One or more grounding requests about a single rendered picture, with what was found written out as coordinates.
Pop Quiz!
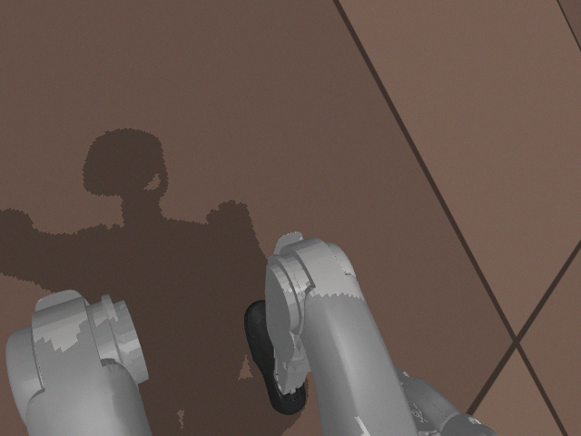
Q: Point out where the right robot hand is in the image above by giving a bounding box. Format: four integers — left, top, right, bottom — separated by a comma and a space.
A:
394, 366, 460, 436

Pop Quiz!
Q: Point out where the right robot foot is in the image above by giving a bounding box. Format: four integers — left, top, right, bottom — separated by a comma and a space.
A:
244, 300, 306, 415

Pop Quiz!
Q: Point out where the right robot arm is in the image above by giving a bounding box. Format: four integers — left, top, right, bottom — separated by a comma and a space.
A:
440, 413, 497, 436

